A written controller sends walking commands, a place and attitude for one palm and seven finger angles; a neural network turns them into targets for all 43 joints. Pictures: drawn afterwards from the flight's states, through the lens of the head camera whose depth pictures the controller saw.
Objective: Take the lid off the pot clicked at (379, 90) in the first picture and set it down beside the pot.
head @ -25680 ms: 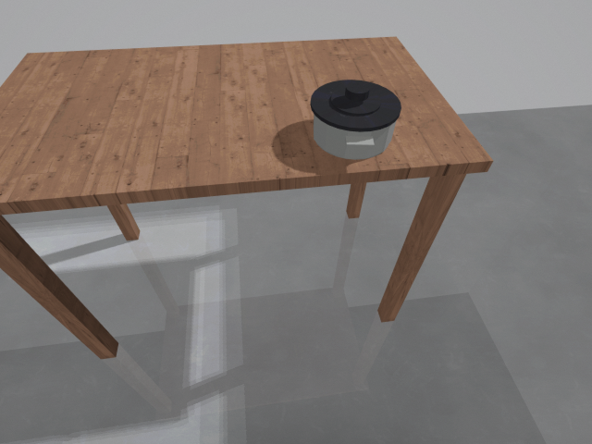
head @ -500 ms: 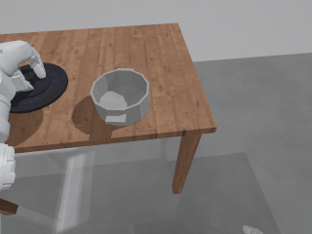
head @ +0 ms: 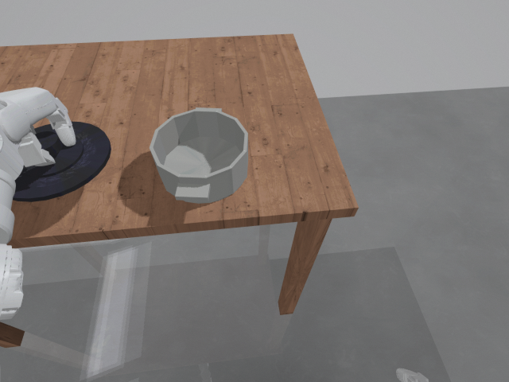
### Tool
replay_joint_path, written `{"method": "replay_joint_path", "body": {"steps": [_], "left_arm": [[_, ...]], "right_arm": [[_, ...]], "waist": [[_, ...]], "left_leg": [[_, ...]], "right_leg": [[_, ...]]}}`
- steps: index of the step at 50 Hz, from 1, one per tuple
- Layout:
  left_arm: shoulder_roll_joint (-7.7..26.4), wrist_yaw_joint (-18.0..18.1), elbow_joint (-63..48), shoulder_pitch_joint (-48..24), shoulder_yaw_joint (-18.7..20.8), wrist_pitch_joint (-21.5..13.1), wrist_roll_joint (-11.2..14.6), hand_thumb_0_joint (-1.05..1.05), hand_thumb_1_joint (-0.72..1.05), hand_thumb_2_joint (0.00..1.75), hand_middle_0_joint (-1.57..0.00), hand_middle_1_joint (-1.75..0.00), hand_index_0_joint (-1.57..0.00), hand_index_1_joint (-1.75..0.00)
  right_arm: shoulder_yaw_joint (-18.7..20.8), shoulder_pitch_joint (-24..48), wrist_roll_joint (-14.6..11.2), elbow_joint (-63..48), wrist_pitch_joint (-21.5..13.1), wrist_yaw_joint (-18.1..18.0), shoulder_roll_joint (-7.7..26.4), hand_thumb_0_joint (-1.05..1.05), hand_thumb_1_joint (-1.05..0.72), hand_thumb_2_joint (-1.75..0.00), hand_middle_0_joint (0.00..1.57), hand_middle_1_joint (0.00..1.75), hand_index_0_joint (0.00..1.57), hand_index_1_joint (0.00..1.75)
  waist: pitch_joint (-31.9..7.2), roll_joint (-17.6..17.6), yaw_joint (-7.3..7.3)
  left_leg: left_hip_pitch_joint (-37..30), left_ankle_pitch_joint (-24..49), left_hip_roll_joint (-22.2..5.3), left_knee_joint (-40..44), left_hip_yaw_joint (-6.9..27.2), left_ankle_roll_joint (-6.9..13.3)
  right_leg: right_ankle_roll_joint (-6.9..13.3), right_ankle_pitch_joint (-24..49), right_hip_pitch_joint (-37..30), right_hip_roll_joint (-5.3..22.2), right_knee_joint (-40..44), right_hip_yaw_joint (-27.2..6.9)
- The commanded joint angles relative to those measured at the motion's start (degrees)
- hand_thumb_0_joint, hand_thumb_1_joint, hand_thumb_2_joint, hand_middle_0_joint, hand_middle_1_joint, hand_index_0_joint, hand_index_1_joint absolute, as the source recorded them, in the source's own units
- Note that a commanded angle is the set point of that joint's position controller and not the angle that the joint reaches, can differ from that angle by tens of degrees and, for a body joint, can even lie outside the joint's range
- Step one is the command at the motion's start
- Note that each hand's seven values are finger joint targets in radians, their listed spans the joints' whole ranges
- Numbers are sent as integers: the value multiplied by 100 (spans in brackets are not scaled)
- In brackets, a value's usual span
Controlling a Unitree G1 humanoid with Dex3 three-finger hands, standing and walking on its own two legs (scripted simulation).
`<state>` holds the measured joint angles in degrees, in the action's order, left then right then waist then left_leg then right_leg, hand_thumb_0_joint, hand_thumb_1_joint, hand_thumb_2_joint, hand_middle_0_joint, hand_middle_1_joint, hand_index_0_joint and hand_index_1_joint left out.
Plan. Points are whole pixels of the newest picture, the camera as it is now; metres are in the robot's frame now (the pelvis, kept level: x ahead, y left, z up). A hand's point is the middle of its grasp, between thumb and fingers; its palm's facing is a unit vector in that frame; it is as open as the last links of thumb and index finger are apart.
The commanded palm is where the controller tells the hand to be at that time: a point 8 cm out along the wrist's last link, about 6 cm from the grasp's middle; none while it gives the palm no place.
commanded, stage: lower the lid onto the table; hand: left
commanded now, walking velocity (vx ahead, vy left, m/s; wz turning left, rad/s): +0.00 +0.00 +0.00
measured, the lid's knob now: (44, 144) +0.46 +0.34 +0.11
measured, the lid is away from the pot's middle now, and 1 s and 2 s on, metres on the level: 0.24 0.24 0.24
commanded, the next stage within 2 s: open the fingers wide in 0.88 s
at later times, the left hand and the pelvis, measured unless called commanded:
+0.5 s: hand (47, 160) +0.43 +0.32 +0.11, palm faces -0.43 -0.12 -0.89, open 7.1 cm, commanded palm +0.43 +0.33 +0.18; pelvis -0.01 +0.01 +0.00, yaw +0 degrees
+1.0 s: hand (55, 167) +0.44 +0.33 +0.08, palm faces -0.46 -0.12 -0.88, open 7.0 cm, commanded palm +0.44 +0.33 +0.15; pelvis +0.00 +0.01 -0.01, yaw -1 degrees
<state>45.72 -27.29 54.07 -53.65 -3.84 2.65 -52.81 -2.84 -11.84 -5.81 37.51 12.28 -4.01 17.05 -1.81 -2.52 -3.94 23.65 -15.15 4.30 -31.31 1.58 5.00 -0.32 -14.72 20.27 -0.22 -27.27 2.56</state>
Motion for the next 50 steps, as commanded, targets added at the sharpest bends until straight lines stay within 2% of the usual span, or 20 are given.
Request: {"method": "replay_joint_path", "body": {"steps": [1, 2, 5, 8, 11, 12, 16, 20, 27, 30, 32, 33, 35, 39, 43, 45, 46, 47, 49, 50], "left_arm": [[1904, 283, -1385, -2992, 488, -93, 91, 0, 66, 97, -83, -102, -89, -105], [2155, 317, -1387, -2939, 739, -103, 37, 0, 66, 97, -83, -102, -89, -105], [1997, 319, -1131, -2980, 590, -150, 19, 0, 66, 97, -83, -102, -89, -105], [2194, 389, -1036, -2790, 772, -224, -29, 0, 66, 97, -83, -102, -89, -105], [1887, 383, -1002, -2932, 494, -282, 19, 0, 66, 97, -83, -102, -89, -105], [2033, 423, -1176, -3185, 578, -306, -22, 0, 66, 97, -83, -102, -89, -105], [1845, 456, -1173, -3144, 458, -421, 11, 0, 66, 97, -83, -102, -89, -105], [1893, 544, -763, -3116, 536, -442, -36, 0, 66, 97, -83, -102, -89, -105], [1901, 666, -926, -2970, 623, -543, -88, 0, 66, 97, -83, -102, -89, -105], [1964, 711, -456, -2575, 743, -527, -96, 0, 66, 97, -83, -102, -89, -105], [1710, 697, -248, -2667, 488, -484, -83, 0, 66, 97, -83, -102, -89, -105], [1976, 734, -582, -2940, 639, -511, -117, 0, 66, 97, -83, -102, -89, -105], [1960, 773, -331, -2784, 618, -514, -164, 0, 66, 97, -83, -102, -89, -105], [2039, 823, -535, -3054, 664, -605, -169, 0, 66, 97, -83, -102, -89, -105], [1975, 847, -165, -2756, 628, -627, -178, 0, 66, 97, -83, -102, -89, -105], [1795, 825, -11, -2718, 450, -591, -168, 0, 66, 97, -83, -102, -89, -105], [1617, 804, -170, -2750, 306, -623, -130, 0, 66, 97, -83, -102, -89, -105], [1691, 827, -180, -2812, 367, -611, -165, 0, 66, 97, -83, -102, -89, -105], [1557, 806, -206, -2483, 359, -637, -146, 0, 66, 97, -83, -102, -89, -105], [1753, 905, -966, -2410, 669, -985, -289, 0, 65, 96, -81, -102, -88, -104]], "right_arm": [[319, 54, 16, -612, -150, -55, 921, 0, -90, -90, 20, 30, 20, 30], [337, -18, 45, -579, -143, -34, 898, 0, -90, -90, 20, 30, 20, 30], [332, -52, 41, -534, -112, -45, 906, 0, -90, -90, 20, 30, 20, 30], [329, -78, 48, -555, -110, -51, 906, 0, -90, -90, 20, 30, 20, 30], [326, -62, 23, -544, -109, -81, 913, 0, -90, -90, 20, 30, 20, 30], [344, -112, 36, -491, -104, -80, 923, 0, -90, -90, 20, 30, 20, 30], [342, -167, 37, -504, -161, -114, 918, 0, -90, -90, 20, 30, 20, 30], [352, -293, 46, -395, -154, -128, 927, 0, -90, -90, 20, 30, 20, 30], [383, -320, 64, -424, -142, -105, 930, 0, -90, -90, 20, 30, 20, 30], [367, -371, 64, -430, -95, -91, 924, 0, -90, -90, 20, 30, 20, 30], [366, -377, 45, -392, -69, -109, 939, 0, -90, -90, 20, 30, 20, 30], [377, -381, 47, -410, -52, -99, 972, 0, -90, -90, 20, 30, 20, 30], [363, -416, 45, -412, -72, -139, 964, 0, -90, -90, 20, 30, 20, 30], [370, -466, 40, -386, -116, -200, 968, 0, -90, -90, 20, 30, 20, 30], [360, -568, 35, -335, -150, -233, 974, 0, -90, -90, 20, 30, 20, 30], [360, -602, 16, -296, -138, -227, 997, 0, -90, -90, 20, 30, 20, 30], [358, -533, 0, -343, -158, -240, 1003, 0, -90, -90, 20, 30, 20, 30], [387, -600, 28, -299, -152, -218, 1006, 0, -90, -90, 20, 30, 20, 30], [409, -649, 38, -335, -134, -182, 976, 0, -90, -90, 20, 30, 20, 30], [466, -687, 104, -360, -98, -200, 964, 0, -90, -90, 20, 30, 20, 30]], "waist": [[-2554, -671, -79], [-2633, -592, -16], [-2422, -495, -64], [-2424, -546, -26], [-2329, -604, -82], [-2478, -729, -81], [-2506, -890, -85], [-2398, -587, -104], [-2624, -743, -60], [-2367, -452, -28], [-2192, -310, -112], [-2301, -481, -75], [-2323, -397, -89], [-2475, -682, -115], [-2411, -537, -139], [-2241, -371, -191], [-2312, -546, -179], [-2366, -695, -176], [-2394, -687, -161], [-2474, -542, -100]], "left_leg": [[-2044, 3155, -251, 41, 451, -181], [-2034, 3110, -271, 26, 478, -188], [-1871, 2786, -254, 64, 458, -170], [-1839, 2848, -252, 10, 445, -172], [-1834, 2651, -278, 55, 435, -170], [-1939, 2614, -298, 61, 480, -210], [-2157, 2737, -319, 54, 555, -270], [-1868, 2307, -288, 68, 479, -213], [-2088, 2972, -334, -19, 537, -307], [-1706, 2608, -292, 24, 457, -259], [-1560, 2291, -305, 54, 388, -206], [-1580, 2200, -308, 107, 426, -235], [-1536, 2123, -267, 60, 369, -178], [-1786, 2251, -325, 30, 456, -228], [-1641, 2379, -292, -80, 397, -205], [-1403, 2009, -286, -49, 328, -158], [-1555, 2292, -307, -87, 341, -169], [-1674, 2324, -324, -118, 376, -201], [-1740, 2607, -315, -183, 409, -244], [-1769, 2821, -380, -270, 399, -204]], "right_leg": [[326, 1489, -169, -214, 109, 9], [292, 1410, -209, -218, 75, -14], [294, 1279, -112, -227, 104, 20], [309, 1280, -91, -243, 62, 15], [321, 1140, 59, -243, 92, 41], [312, 1044, 93, -240, 76, 22], [346, 913, 331, -273, 79, 71], [315, 888, 256, -260, 82, 40], [328, 1039, 321, -276, 3, 29], [323, 1030, 178, -280, 15, 26], [305, 965, 246, -278, 33, 10], [321, 895, 229, -266, 38, 19], [324, 965, 186, -279, 26, -8], [319, 848, 387, -280, -1, 11], [308, 982, 402, -302, -61, 9], [295, 928, 414, -295, -46, 6], [318, 974, 493, -299, -84, 25], [306, 905, 593, -303, -102, 13], [311, 980, 651, -316, -124, 18], [307, 969, 755, -344, -112, 8]]}}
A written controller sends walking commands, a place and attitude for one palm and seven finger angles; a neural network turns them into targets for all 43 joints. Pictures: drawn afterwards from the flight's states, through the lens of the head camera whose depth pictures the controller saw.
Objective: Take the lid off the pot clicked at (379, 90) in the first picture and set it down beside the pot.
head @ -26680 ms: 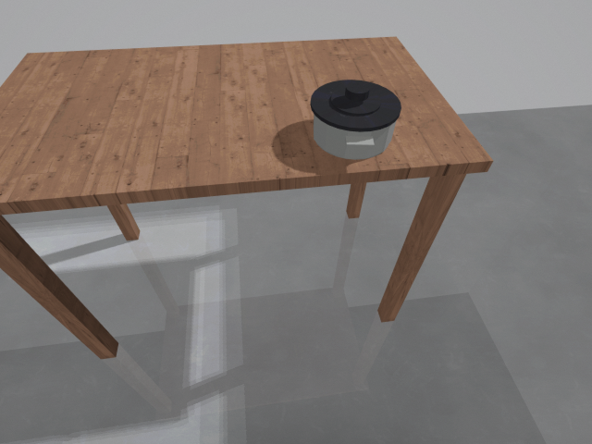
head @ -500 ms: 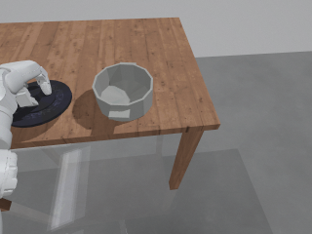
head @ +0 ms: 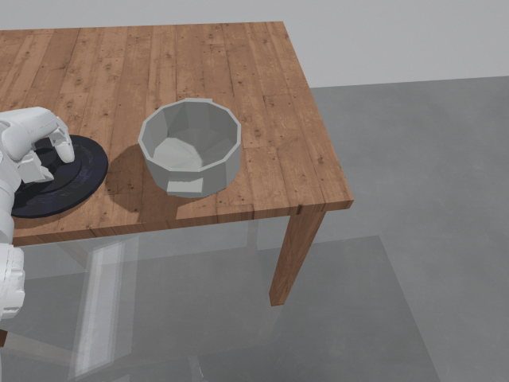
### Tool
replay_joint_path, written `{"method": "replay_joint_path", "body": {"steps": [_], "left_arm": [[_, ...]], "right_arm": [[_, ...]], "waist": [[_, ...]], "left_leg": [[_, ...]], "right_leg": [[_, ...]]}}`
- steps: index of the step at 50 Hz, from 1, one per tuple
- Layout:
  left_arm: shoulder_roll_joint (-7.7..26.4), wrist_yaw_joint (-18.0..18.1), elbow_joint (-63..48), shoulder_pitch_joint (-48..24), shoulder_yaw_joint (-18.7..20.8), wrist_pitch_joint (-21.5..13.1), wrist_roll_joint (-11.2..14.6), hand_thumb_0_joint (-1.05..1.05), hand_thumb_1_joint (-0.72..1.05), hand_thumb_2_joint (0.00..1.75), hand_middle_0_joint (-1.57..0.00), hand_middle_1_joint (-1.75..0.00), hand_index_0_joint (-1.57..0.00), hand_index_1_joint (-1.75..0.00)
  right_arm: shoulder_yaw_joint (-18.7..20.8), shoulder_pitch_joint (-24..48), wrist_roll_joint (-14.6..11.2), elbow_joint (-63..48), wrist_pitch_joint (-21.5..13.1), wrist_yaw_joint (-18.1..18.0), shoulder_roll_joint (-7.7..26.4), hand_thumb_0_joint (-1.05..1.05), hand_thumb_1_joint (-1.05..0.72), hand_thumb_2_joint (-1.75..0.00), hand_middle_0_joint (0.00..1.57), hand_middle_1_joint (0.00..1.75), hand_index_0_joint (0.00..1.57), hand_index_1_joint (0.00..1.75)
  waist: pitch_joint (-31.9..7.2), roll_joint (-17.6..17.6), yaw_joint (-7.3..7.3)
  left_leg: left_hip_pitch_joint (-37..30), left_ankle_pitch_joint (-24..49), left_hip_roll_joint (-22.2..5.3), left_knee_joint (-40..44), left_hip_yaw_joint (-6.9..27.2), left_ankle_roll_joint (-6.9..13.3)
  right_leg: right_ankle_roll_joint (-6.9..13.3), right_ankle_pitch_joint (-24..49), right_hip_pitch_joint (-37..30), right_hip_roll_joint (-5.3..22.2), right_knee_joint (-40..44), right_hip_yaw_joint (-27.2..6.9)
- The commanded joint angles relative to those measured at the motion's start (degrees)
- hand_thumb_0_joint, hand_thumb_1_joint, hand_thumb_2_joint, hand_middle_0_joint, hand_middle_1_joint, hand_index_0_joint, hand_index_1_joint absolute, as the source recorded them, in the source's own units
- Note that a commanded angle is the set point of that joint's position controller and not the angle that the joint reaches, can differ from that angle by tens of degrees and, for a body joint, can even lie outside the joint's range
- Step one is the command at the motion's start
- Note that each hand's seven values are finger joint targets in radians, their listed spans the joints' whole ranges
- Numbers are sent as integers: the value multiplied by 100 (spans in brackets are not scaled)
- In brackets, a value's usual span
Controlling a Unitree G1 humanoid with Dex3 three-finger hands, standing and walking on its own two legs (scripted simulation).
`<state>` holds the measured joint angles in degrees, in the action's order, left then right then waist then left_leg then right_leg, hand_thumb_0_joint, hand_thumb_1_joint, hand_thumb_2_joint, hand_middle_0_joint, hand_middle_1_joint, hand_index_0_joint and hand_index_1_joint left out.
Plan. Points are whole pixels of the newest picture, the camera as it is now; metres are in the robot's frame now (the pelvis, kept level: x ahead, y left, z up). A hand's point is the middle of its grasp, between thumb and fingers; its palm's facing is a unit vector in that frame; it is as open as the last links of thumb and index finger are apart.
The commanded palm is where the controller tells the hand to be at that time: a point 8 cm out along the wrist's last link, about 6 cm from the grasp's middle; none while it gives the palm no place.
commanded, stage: open the fingers wide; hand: left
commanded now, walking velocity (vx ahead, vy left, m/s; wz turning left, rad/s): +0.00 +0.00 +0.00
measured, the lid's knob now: (43, 161) +0.45 +0.34 +0.06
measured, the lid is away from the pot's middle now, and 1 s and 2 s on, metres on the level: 0.24 0.24 0.24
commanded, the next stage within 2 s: raise the empty hand in 1.08 s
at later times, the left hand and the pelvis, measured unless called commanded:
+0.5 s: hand (42, 158) +0.44 +0.33 +0.09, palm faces -0.40 -0.10 -0.91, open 7.4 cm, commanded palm +0.44 +0.33 +0.15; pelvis +0.01 +0.00 +0.00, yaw -1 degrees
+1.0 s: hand (36, 160) +0.43 +0.33 +0.09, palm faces -0.38 -0.10 -0.92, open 10.8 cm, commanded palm +0.43 +0.33 +0.15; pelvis +0.00 +0.00 +0.00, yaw -1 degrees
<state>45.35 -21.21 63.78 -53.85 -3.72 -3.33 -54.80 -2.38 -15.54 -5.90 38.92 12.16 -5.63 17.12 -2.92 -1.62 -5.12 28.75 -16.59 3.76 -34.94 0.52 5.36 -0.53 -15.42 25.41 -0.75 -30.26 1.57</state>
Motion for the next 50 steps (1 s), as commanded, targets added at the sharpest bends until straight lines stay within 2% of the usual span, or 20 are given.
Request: {"method": "replay_joint_path", "body": {"steps": [1, 2, 3, 7, 11, 14, 16, 18, 21, 26, 27, 29, 33, 34, 36, 38, 41, 42, 47, 50], "left_arm": [[1920, 359, -1952, -2229, 801, -559, -106, 0, 63, 95, -80, -102, -87, -104], [1914, 406, -1888, -2147, 838, -597, -115, 0, 61, 94, -79, -101, -85, -103], [1588, 397, -1616, -2058, 610, -574, -50, 0, 59, 94, -78, -101, -84, -103], [2377, 597, -1865, -2332, 1227, -521, 20, 0, 53, 91, -73, -99, -79, -101], [1904, 663, -1596, -2140, 840, -357, -32, 0, 45, 89, -69, -96, -74, -98], [2024, 699, -1934, -2348, 914, -320, -69, 0, 39, 88, -66, -94, -70, -95], [1868, 623, -1655, -2070, 835, -304, -10, 0, 35, 88, -64, -92, -68, -93], [2160, 612, -1621, -2218, 999, -277, 0, 0, 31, 88, -63, -90, -66, -91], [1847, 545, -1787, -2276, 764, -300, 36, 0, 25, 87, -60, -87, -63, -88], [1778, 490, -1318, -1862, 720, -282, 9, 0, 15, 86, -55, -82, -58, -82], [2042, 505, -1284, -1818, 925, -276, -7, 0, 13, 86, -55, -81, -57, -81], [1974, 484, -1217, -1763, 832, -259, -10, 0, 9, 86, -53, -78, -55, -79], [2208, 514, -1853, -2073, 1034, -381, -46, 0, 1, 85, -49, -75, -50, -75], [2098, 510, -1859, -2048, 957, -393, -37, 0, 0, 85, -48, -74, -49, -74], [1947, 479, -1746, -1858, 900, -429, 19, 0, -4, 84, -46, -72, -47, -72], [2146, 509, -1510, -1680, 1087, -395, 24, 0, -8, 84, -45, -70, -45, -70], [1649, 457, -1684, -2012, 610, -358, 61, 0, -11, 84, -44, -68, -44, -68], [1945, 496, -1794, -2036, 850, -365, 20, 0, -11, 84, -44, -68, -44, -68], [2122, 526, -1953, -1902, 1104, -457, 73, 0, -11, 85, -44, -68, -44, -68], [1777, 545, -1407, -1750, 798, -334, 46, 0, -11, 85, -45, -67, -45, -67]], "right_arm": [[399, -225, 143, -546, -63, -71, 960, 0, -90, -90, 20, 30, 20, 30], [413, -239, 141, -532, -23, -63, 921, 0, -90, -90, 20, 30, 20, 30], [419, -247, 133, -502, -6, -56, 903, 0, -90, -90, 20, 30, 20, 30], [414, -180, 114, -537, 51, -60, 942, 0, -90, -90, 20, 30, 20, 30], [392, -173, 87, -533, 46, -45, 931, 0, -90, -90, 20, 30, 20, 30], [418, -173, 101, -542, 64, -39, 911, 0, -90, -90, 20, 30, 20, 30], [399, -181, 83, -539, 56, -62, 913, 0, -90, -90, 20, 30, 20, 30], [386, -182, 85, -509, 88, -78, 925, 0, -90, -90, 20, 30, 20, 30], [388, -120, 63, -550, 53, -104, 910, 0, -90, -90, 20, 30, 20, 30], [363, -140, 63, -553, 73, -82, 908, 0, -90, -90, 20, 30, 20, 30], [367, -161, 77, -530, 91, -77, 914, 0, -90, -90, 20, 30, 20, 30], [347, -152, 68, -566, 95, -72, 901, 0, -90, -90, 20, 30, 20, 30], [400, -132, 91, -605, 101, -70, 902, 0, -90, -90, 20, 30, 20, 30], [399, -138, 88, -613, 103, -63, 893, 0, -90, -90, 20, 30, 20, 30], [400, -136, 92, -610, 87, -50, 891, 0, -90, -90, 20, 30, 20, 30], [404, -182, 99, -570, 113, -34, 902, 0, -90, -90, 20, 30, 20, 30], [421, -158, 66, -564, 115, -22, 942, 0, -90, -90, 20, 30, 20, 30], [439, -184, 83, -549, 133, -12, 943, 0, -90, -90, 20, 30, 20, 30], [434, -158, 116, -600, 129, -17, 894, 0, -90, -90, 20, 30, 20, 30], [419, -183, 98, -532, 145, 12, 914, 0, -90, -90, 20, 30, 20, 30]], "waist": [[-2573, -747, 74], [-2596, -668, 39], [-2322, -624, -33], [-2593, -845, 112], [-2426, -697, 63], [-2703, -842, 58], [-2566, -635, 28], [-2491, -551, 24], [-2519, -595, 5], [-2074, -417, 8], [-2148, -351, 60], [-2060, -268, 41], [-2600, -769, 72], [-2518, -908, 47], [-2430, -847, 43], [-2336, -597, 81], [-2166, -624, -10], [-2360, -704, 43], [-2597, -755, 101], [-1975, -423, 36]], "left_leg": [[-2378, 3406, -324, 4, 503, -273], [-2391, 3383, -329, -19, 515, -275], [-2194, 3072, -312, 1, 466, -237], [-2153, 2931, -290, 94, 449, -259], [-2034, 2887, -279, 102, 414, -251], [-2298, 3120, -281, 65, 446, -259], [-2197, 3148, -285, 44, 396, -217], [-1981, 2796, -250, 105, 339, -169], [-2085, 2966, -259, 108, 337, -141], [-1770, 2692, -239, 143, 278, -135], [-1670, 2552, -230, 144, 247, -132], [-1510, 2443, -194, 159, 201, -106], [-2082, 3047, -251, 75, 325, -156], [-2164, 3156, -263, 63, 361, -191], [-2206, 3388, -282, 33, 372, -210], [-1947, 3033, -273, 81, 342, -197], [-1957, 2798, -279, 139, 329, -169], [-2133, 2873, -299, 127, 397, -208], [-2314, 3342, -316, 87, 458, -272], [-1857, 2617, -301, 205, 390, -235]], "right_leg": [[352, 1187, 159, -296, 99, 112], [317, 1180, 187, -290, 83, 85], [303, 1084, 272, -281, 113, 94], [336, 1108, 36, -260, 79, 66], [344, 1108, 71, -279, 122, 99], [334, 1241, 4, -271, 110, 82], [320, 1290, -14, -281, 138, 89], [304, 1320, -182, -261, 151, 43], [314, 1388, -173, -250, 165, 65], [327, 1305, -147, -268, 185, 71], [304, 1320, -288, -254, 166, 31], [309, 1418, -397, -253, 170, 24], [311, 1467, -287, -245, 130, 12], [316, 1394, -135, -256, 138, 43], [320, 1394, -45, -281, 141, 82], [301, 1312, -150, -276, 135, 69], [327, 1192, 13, -267, 195, 92], [318, 1126, 27, -268, 172, 74], [311, 1258, -59, -269, 136, 84], [317, 976, 76, -284, 218, 108]]}}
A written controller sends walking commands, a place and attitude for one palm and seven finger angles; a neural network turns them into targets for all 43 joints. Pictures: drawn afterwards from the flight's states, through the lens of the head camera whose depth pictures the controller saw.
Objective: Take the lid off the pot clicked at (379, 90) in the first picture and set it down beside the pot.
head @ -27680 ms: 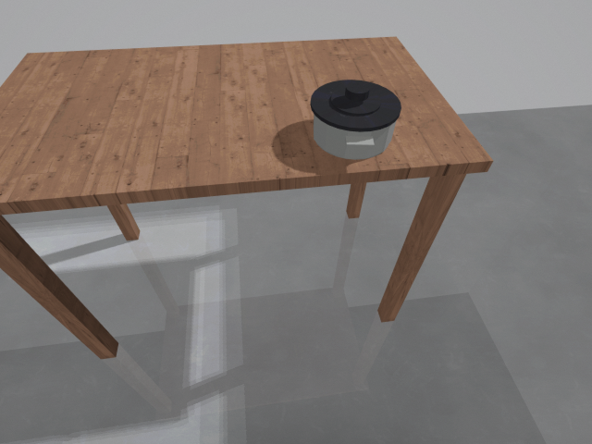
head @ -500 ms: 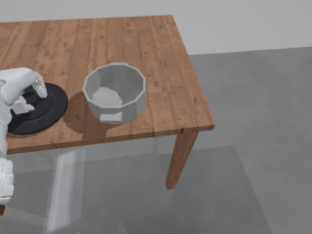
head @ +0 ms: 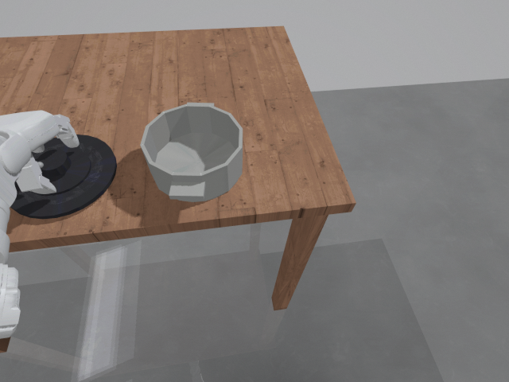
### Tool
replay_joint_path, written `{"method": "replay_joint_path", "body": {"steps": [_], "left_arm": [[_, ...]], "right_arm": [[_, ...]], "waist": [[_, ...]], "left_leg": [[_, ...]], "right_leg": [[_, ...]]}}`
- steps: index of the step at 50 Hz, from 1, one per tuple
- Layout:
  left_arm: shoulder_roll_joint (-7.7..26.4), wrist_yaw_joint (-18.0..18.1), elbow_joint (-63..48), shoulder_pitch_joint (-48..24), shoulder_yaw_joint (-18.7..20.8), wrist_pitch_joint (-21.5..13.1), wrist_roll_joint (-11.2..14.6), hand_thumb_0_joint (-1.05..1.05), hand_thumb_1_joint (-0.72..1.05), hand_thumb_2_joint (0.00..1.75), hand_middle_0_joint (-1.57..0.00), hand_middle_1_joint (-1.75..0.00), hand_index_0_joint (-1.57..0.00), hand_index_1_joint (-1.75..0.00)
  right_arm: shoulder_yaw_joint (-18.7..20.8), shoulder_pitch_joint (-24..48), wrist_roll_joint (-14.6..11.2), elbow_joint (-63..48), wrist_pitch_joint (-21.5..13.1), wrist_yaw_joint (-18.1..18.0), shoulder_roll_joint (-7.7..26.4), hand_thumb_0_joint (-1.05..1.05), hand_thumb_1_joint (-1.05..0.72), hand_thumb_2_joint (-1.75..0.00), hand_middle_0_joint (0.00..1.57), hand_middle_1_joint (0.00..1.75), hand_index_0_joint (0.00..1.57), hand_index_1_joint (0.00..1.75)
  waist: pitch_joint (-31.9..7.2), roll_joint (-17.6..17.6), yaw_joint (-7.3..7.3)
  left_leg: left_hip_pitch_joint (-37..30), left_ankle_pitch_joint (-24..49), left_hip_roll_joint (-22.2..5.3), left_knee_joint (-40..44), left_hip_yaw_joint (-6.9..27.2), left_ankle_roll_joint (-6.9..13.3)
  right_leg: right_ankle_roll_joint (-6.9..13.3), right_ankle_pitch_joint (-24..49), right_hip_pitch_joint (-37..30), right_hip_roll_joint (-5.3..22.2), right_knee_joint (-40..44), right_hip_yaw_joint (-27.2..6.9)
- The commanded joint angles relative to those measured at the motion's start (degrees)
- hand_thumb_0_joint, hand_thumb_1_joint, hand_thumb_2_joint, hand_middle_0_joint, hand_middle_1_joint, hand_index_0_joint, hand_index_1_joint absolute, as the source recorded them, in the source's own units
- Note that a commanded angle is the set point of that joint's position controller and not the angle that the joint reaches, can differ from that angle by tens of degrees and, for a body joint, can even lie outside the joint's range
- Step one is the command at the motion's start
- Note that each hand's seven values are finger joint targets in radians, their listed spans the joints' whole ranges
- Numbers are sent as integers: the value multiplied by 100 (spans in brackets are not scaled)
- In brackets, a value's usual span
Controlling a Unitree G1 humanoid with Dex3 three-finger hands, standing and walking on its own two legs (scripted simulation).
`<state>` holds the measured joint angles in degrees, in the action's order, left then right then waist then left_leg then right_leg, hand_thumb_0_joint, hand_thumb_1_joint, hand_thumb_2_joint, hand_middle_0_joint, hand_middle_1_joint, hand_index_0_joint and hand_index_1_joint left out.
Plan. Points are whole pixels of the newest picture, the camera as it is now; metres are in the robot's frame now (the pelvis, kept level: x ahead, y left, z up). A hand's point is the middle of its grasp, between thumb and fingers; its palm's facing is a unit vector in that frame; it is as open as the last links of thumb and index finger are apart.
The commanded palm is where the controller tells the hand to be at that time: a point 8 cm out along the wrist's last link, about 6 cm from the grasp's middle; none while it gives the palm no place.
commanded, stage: open the fingers wide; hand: left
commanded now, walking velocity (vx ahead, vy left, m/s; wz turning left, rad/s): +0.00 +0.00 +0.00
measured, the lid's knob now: (54, 162) +0.46 +0.34 +0.06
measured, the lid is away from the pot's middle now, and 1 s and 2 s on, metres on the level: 0.24 0.24 0.24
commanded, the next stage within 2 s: raise the empty hand in 0.08 s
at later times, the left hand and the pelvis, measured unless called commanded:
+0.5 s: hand (29, 147) +0.43 +0.33 +0.12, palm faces -0.33 -0.09 -0.94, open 11.0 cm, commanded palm +0.43 +0.33 +0.19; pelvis +0.00 +0.01 +0.00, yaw +0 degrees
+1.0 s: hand (11, 115) +0.43 +0.33 +0.18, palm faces -0.28 -0.07 -0.96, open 11.0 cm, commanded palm +0.42 +0.32 +0.24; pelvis +0.00 +0.00 +0.01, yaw +1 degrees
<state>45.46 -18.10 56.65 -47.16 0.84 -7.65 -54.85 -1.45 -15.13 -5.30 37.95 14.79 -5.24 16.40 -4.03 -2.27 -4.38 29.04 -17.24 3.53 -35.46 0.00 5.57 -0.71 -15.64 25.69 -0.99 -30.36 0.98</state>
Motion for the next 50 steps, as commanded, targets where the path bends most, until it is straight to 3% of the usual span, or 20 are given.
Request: {"method": "replay_joint_path", "body": {"steps": [1, 2, 6, 10, 15, 18, 21, 22, 23, 25, 28, 32, 35, 37, 39, 41, 43, 45, 48, 50], "left_arm": [[1863, 229, -744, -2381, 429, 75, 54, 0, -11, 85, -45, -67, -45, -67], [1980, 256, -647, -2335, 500, 110, 25, 0, -11, 86, -45, -66, -45, -66], [1689, 233, -1080, -2878, 190, 77, 1, 0, -12, 87, -46, -65, -46, -65], [2096, 288, -1330, -2962, 565, 9, 3, 0, -12, 87, -46, -65, -46, -65], [1724, 292, -887, -3137, 160, 218, 5, 0, -12, 87, -46, -65, -46, -65], [1648, 232, -1150, -3273, 68, 257, -16, 0, -12, 87, -46, -65, -46, -65], [1876, 134, -1105, -3072, 309, 276, 68, 0, -12, 87, -46, -65, -46, -65], [1917, 111, -1113, -3150, 306, 306, 64, 0, -12, 87, -46, -65, -46, -65], [1715, 76, -1081, -3161, 143, 341, 78, 0, -12, 87, -46, -65, -46, -65], [1864, 41, -852, -2993, 260, 401, 65, 0, -12, 87, -46, -65, -46, -65], [1724, -43, -940, -3144, 89, 451, 59, 0, -12, 87, -46, -65, -46, -65], [1877, -78, -1622, -3256, 256, 440, 66, 0, -12, 87, -46, -65, -46, -65], [1759, -161, -1021, -3108, 156, 560, 116, 0, -12, 87, -46, -65, -46, -65], [1769, -197, -1075, -3450, 57, 643, 109, 0, -12, 87, -46, -65, -46, -65], [1939, -189, -1400, -3770, 142, 647, 48, 0, -12, 87, -46, -65, -46, -65], [1841, -230, -1736, -3820, 83, 624, 60, 0, -12, 87, -46, -65, -46, -65], [2097, -247, -1610, -3568, 344, 639, 48, 0, -12, 87, -46, -65, -46, -65], [2011, -313, -1269, -3280, 297, 702, 112, 0, -12, 87, -46, -65, -46, -65], [1589, -419, -1343, -3557, -166, 869, 121, 0, -12, 87, -46, -65, -46, -65], [1634, -466, -1477, -3774, -193, 949, 86, 0, -12, 87, -46, -65, -46, -65]], "right_arm": [[314, -190, 23, -476, -131, -37, 1002, 0, -90, -90, 20, 30, 20, 30], [298, -188, 24, -480, -122, -38, 995, 0, -90, -90, 20, 30, 20, 30], [322, -181, 20, -500, -149, -63, 1005, 0, -90, -90, 20, 30, 20, 30], [340, -199, 51, -500, -162, -76, 980, 0, -90, -90, 20, 30, 20, 30], [307, -194, 15, -411, -161, -71, 999, 0, -90, -90, 20, 30, 20, 30], [314, -169, 22, -454, -190, -57, 984, 0, -90, -90, 20, 30, 20, 30], [286, -142, 12, -510, -203, -73, 971, 0, -90, -90, 20, 30, 20, 30], [280, -122, 11, -507, -194, -58, 975, 0, -90, -90, 20, 30, 20, 30], [286, -120, 11, -491, -190, -49, 956, 0, -90, -90, 20, 30, 20, 30], [262, -137, 2, -490, -178, -30, 977, 0, -90, -90, 20, 30, 20, 30], [255, -79, -6, -518, -168, -2, 971, 0, -90, -90, 20, 30, 20, 30], [277, 18, 16, -622, -200, 49, 938, 0, -90, -90, 20, 30, 20, 30], [249, -20, 3, -543, -163, 45, 936, 0, -90, -90, 20, 30, 20, 30], [234, 28, -14, -547, -146, 45, 955, 0, -90, -90, 20, 30, 20, 30], [242, 53, -8, -580, -176, 45, 950, 0, -90, -90, 20, 30, 20, 30], [248, 112, 3, -639, -220, 41, 936, 0, -90, -90, 20, 30, 20, 30], [245, 89, 15, -609, -223, 63, 920, 0, -90, -90, 20, 30, 20, 30], [206, 113, 0, -605, -211, 72, 898, 0, -90, -90, 20, 30, 20, 30], [203, 202, -30, -610, -168, 114, 909, 0, -90, -90, 20, 30, 20, 30], [215, 217, -50, -604, -174, 130, 919, 0, -90, -90, 20, 30, 20, 30]], "waist": [[-1900, -370, 20], [-1898, -298, 34], [-2103, -593, -66], [-2422, -771, -8], [-1892, -561, -77], [-2156, -848, -55], [-2279, -579, 27], [-2242, -548, 10], [-2187, -567, -20], [-2007, -367, 21], [-1911, -435, -5], [-2273, -790, 71], [-1891, -305, 9], [-1834, -304, 4], [-2132, -489, 35], [-2377, -689, 36], [-2440, -607, 78], [-2207, -316, 93], [-1934, -400, 4], [-1898, -483, -9]], "left_leg": [[-1849, 2733, -266, 277, 428, -244], [-1756, 2580, -241, 278, 398, -224], [-2155, 2730, -292, 285, 517, -258], [-2425, 2875, -301, 294, 607, -340], [-2116, 2175, -283, 446, 607, -323], [-2500, 2604, -305, 428, 691, -400], [-2342, 2738, -266, 433, 601, -340], [-2302, 2763, -270, 435, 605, -345], [-2338, 2845, -266, 440, 586, -340], [-2138, 2772, -269, 488, 579, -339], [-2182, 2812, -285, 524, 577, -337], [-2691, 3442, -332, 494, 729, -428], [-2252, 2883, -282, 563, 577, -327], [-2136, 2569, -272, 655, 545, -302], [-2335, 2733, -241, 648, 586, -307], [-2671, 3324, -263, 560, 621, -341], [-2668, 3469, -261, 511, 625, -353], [-2350, 3265, -237, 563, 542, -299], [-2276, 3039, -250, 625, 524, -297], [-2364, 2955, -246, 650, 550, -289]], "right_leg": [[361, 1055, -61, -254, 221, 167], [351, 1059, -148, -251, 206, 133], [374, 947, 94, -240, 235, 163], [364, 900, 75, -235, 233, 150], [386, 612, 208, -255, 324, 188], [398, 656, 231, -249, 329, 180], [395, 918, -164, -237, 333, 157], [378, 949, -203, -227, 340, 148], [375, 993, -173, -228, 358, 154], [370, 990, -274, -237, 375, 170], [369, 985, -256, -231, 408, 173], [383, 1014, -236, -226, 406, 161], [348, 1017, -369, -219, 480, 158], [363, 962, -442, -201, 497, 152], [388, 1046, -523, -198, 496, 143], [397, 1235, -479, -201, 480, 148], [369, 1304, -594, -203, 466, 124], [349, 1399, -786, -189, 481, 127], [346, 1262, -625, -183, 525, 152], [364, 1176, -551, -191, 558, 152]]}}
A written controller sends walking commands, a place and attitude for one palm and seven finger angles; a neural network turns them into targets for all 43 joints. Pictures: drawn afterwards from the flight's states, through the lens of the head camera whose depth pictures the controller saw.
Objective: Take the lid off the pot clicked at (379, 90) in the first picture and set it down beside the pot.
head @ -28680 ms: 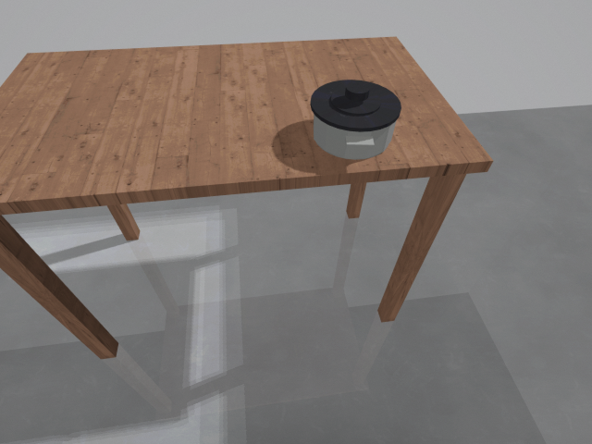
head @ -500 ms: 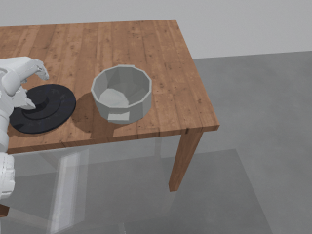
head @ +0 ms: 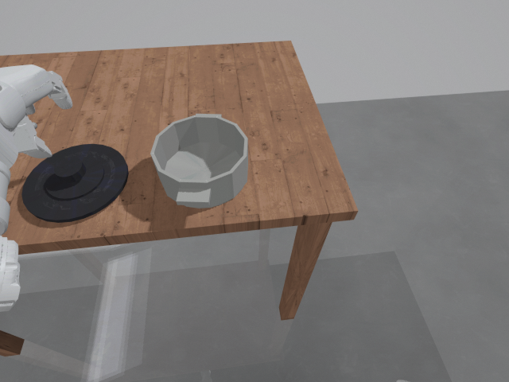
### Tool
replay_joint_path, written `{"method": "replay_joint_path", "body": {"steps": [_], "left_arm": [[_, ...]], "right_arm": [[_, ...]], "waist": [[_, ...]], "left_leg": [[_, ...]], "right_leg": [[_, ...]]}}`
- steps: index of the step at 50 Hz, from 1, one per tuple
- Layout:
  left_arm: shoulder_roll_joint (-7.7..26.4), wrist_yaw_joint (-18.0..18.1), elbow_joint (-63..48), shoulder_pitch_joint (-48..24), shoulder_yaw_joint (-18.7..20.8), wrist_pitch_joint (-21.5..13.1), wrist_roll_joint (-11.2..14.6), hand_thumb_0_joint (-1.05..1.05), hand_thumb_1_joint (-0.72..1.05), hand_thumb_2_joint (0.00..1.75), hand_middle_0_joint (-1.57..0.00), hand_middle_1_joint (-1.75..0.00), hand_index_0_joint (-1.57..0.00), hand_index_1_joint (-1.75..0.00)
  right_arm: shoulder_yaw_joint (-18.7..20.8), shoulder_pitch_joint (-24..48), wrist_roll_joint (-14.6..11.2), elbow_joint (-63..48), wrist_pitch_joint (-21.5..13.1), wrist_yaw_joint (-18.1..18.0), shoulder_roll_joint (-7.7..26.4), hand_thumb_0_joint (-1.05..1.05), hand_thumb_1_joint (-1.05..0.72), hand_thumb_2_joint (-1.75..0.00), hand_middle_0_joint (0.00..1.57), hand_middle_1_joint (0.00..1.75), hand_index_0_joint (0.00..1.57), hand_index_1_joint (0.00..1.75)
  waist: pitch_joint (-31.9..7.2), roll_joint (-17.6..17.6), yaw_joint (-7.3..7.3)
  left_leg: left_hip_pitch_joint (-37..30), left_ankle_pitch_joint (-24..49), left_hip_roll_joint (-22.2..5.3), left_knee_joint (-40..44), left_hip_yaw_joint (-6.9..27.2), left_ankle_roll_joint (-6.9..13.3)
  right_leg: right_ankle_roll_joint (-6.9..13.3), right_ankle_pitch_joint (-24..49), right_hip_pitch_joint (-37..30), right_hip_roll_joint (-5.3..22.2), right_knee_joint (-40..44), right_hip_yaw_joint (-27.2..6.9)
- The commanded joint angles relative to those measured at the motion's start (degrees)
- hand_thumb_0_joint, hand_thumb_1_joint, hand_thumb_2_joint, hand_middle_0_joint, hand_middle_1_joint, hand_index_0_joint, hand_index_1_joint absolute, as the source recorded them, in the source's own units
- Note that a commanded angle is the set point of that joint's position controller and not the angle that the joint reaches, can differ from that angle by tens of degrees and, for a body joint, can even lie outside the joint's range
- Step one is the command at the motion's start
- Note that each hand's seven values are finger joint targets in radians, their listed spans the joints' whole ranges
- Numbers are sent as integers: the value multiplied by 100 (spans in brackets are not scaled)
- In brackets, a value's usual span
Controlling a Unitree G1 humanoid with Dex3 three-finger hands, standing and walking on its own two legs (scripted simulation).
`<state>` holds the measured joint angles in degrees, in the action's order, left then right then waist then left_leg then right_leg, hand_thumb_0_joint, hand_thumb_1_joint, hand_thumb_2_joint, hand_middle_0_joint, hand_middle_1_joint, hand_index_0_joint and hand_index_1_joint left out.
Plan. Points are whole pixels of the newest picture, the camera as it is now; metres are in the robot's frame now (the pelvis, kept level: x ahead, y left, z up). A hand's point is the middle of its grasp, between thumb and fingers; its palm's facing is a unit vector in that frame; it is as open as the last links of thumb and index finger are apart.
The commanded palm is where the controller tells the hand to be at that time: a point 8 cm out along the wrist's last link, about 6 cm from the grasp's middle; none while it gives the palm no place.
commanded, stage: raise the empty hand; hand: left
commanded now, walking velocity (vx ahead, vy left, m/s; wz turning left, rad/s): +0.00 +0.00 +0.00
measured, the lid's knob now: (70, 169) +0.46 +0.33 +0.05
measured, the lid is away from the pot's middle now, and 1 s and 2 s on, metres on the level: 0.24 0.24 0.24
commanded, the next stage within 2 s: draw the hand back to the body in 0.48 s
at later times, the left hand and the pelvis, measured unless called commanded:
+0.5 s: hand (10, 101) +0.44 +0.33 +0.22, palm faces -0.26 -0.09 -0.96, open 11.0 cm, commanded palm +0.43 +0.33 +0.28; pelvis +0.00 -0.02 +0.00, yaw +0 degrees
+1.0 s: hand (0, 133) +0.39 +0.33 +0.20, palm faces -0.22 -0.08 -0.97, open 11.0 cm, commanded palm +0.36 +0.32 +0.27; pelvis +0.00 +0.00 +0.00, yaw +1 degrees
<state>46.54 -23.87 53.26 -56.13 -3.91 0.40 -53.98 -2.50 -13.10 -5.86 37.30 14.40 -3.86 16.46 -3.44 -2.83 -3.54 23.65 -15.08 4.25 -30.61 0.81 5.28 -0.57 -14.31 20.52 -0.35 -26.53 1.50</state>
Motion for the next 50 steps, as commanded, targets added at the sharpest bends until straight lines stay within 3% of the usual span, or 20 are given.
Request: {"method": "replay_joint_path", "body": {"steps": [1, 3, 6, 8, 9, 14, 16, 19, 21, 23, 25, 26, 29, 32, 34, 36, 38, 41, 44, 50], "left_arm": [[1507, 79, -1266, -2995, 242, 152, 15, 0, -12, 87, -46, -65, -46, -65], [2002, 79, -1417, -2962, 669, 139, -9, 0, -12, 87, -46, -65, -46, -65], [1945, 2, -1425, -2829, 640, 155, 47, 0, -12, 87, -46, -65, -46, -65], [2057, -27, -1066, -2850, 670, 239, 25, 0, -12, 87, -46, -65, -46, -65], [1860, -63, -808, -2848, 456, 304, 22, 0, -12, 87, -46, -65, -46, -65], [2159, -132, -1093, -3316, 539, 361, -86, 0, -12, 87, -46, -65, -46, -65], [1935, -178, -1242, -3340, 334, 358, -45, 0, -12, 87, -46, -65, -46, -65], [2263, -204, -917, -3325, 591, 362, -104, 0, -12, 87, -46, -65, -46, -65], [1823, -265, -655, -3138, 230, 397, -43, 0, -12, 87, -46, -65, -46, -65], [1814, -279, -509, -3230, 174, 428, -88, 0, -12, 87, -46, -65, -46, -65], [2099, -267, -687, -3252, 391, 392, -116, 0, -12, 87, -46, -65, -46, -65], [2045, -261, -975, -3251, 345, 360, -89, 0, -12, 87, -46, -65, -46, -65], [2339, -244, -1027, -3448, 588, 303, -142, 0, -12, 87, -46, -65, -46, -65], [2401, -241, -1803, -2974, 811, 242, -49, 0, -12, 87, -46, -65, -46, -65], [2093, -272, -1522, -2315, 706, 263, 39, 0, -12, 87, -46, -65, -46, -65], [2257, -296, -1436, -1776, 942, 315, 177, 0, -12, 87, -46, -65, -46, -65], [2462, -307, -1852, -1818, 1098, 353, 221, 0, -12, 87, -46, -65, -46, -65], [2366, -304, -3028, -1802, 1119, 411, 359, 0, -12, 87, -46, -65, -46, -65], [2597, -291, -2816, -1293, 1495, 477, 377, 0, -12, 87, -46, -65, -46, -65], [1700, -325, -3249, -1338, 770, 715, 479, 0, -12, 87, -46, -65, -46, -65]], "right_arm": [[311, 52, 12, -573, -147, -18, 934, 0, -90, -90, 20, 30, 20, 30], [303, 51, 27, -605, -172, -19, 915, 0, -90, -90, 20, 30, 20, 30], [284, 125, 16, -652, -176, -24, 907, 0, -90, -90, 20, 30, 20, 30], [259, 117, 2, -571, -135, -33, 909, 0, -90, -90, 20, 30, 20, 30], [230, 126, -5, -584, -132, -42, 896, 0, -90, -90, 20, 30, 20, 30], [220, 208, -23, -615, -150, -64, 901, 0, -90, -90, 20, 30, 20, 30], [220, 260, -38, -656, -170, -74, 906, 0, -90, -90, 20, 30, 20, 30], [207, 166, -25, -592, -157, -80, 897, 0, -90, -90, 20, 30, 20, 30], [193, 209, -75, -615, -161, -89, 903, 0, -90, -90, 20, 30, 20, 30], [206, 129, -59, -552, -149, -73, 919, 0, -90, -90, 20, 30, 20, 30], [214, 128, -45, -586, -154, -72, 930, 0, -90, -90, 20, 30, 20, 30], [211, 218, -53, -654, -155, -81, 949, 0, -90, -90, 20, 30, 20, 30], [228, 122, -36, -592, -153, -81, 913, 0, -90, -90, 20, 30, 20, 30], [265, 239, -23, -751, -169, -18, 882, 0, -90, -90, 20, 30, 20, 30], [258, 228, -23, -765, -165, 12, 852, 0, -90, -90, 20, 30, 20, 30], [247, 273, -55, -846, -163, 38, 917, 0, -90, -90, 20, 30, 20, 30], [226, 404, -43, -928, -153, 65, 893, 0, -90, -90, 20, 30, 20, 30], [262, 633, -35, -1093, -213, 111, 874, 0, -90, -90, 20, 30, 20, 30], [243, 534, -5, -1012, -249, 118, 843, 0, -90, -90, 20, 30, 20, 30], [209, 811, -13, -1073, -301, 116, 772, 0, -90, -90, 20, 30, 20, 30]], "waist": [[-2000, -480, -109], [-2322, -489, -11], [-2371, -379, -18], [-2029, -161, -17], [-1834, -41, -42], [-2082, -272, -22], [-2145, -529, -79], [-2110, -200, -28], [-1795, -253, -108], [-1650, -60, -127], [-1884, -93, -56], [-2060, -390, -68], [-2231, -313, -51], [-2721, -586, 76], [-2310, -366, 42], [-2052, -282, 113], [-2133, -224, 192], [-2432, -828, 204], [-2133, -443, 242], [-1745, -393, 189]], "left_leg": [[-1910, 2868, -318, 156, 495, -270], [-1932, 2997, -277, 115, 493, -239], [-1851, 3049, -274, 97, 448, -206], [-1509, 2539, -267, 174, 337, -149], [-1308, 2240, -225, 223, 303, -134], [-1364, 2233, -211, 212, 271, -88], [-1554, 2463, -229, 176, 283, -94], [-1346, 2189, -225, 193, 252, -72], [-1284, 2114, -227, 222, 211, -75], [-1139, 1738, -238, 246, 175, -79], [-1155, 1832, -223, 242, 174, -58], [-1346, 2222, -230, 190, 190, -58], [-1375, 2211, -236, 144, 205, -35], [-1774, 3173, -274, 27, 332, -57], [-1691, 3190, -291, -6, 307, -53], [-1500, 3086, -305, 69, 274, -57], [-1402, 2988, -288, 75, 261, -46], [-2031, 3848, -347, 44, 464, -80], [-1884, 3496, -364, 100, 521, -118], [-1869, 2676, -346, 327, 591, -157]], "right_leg": [[374, 1083, -13, -259, 174, 117], [366, 1258, -317, -251, 120, 72], [351, 1408, -467, -224, 121, 68], [324, 1350, -520, -216, 146, 60], [325, 1283, -552, -215, 164, 75], [340, 1460, -747, -182, 145, 3], [355, 1468, -633, -190, 167, 24], [315, 1424, -754, -186, 153, 17], [337, 1376, -591, -189, 190, 61], [302, 1219, -518, -181, 202, 62], [308, 1358, -710, -167, 168, 17], [343, 1484, -682, -174, 145, 22], [298, 1467, -731, -169, 134, 0], [301, 1761, -873, -163, 27, -37], [278, 1706, -675, -192, 68, 23], [300, 1716, -771, -197, 87, 61], [277, 1797, -967, -156, 20, 18], [317, 1789, -778, -155, 79, 25], [288, 1450, -688, -191, 115, 79], [324, 883, -408, -169, 231, 154]]}}
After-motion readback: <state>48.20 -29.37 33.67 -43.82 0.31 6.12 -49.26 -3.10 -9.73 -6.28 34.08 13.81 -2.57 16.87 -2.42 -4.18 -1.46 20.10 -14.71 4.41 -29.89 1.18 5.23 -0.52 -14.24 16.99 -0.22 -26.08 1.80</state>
